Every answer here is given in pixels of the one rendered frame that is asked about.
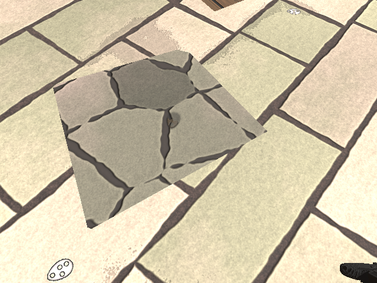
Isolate robot right hand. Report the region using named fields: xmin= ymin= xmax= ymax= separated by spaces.
xmin=340 ymin=262 xmax=377 ymax=283

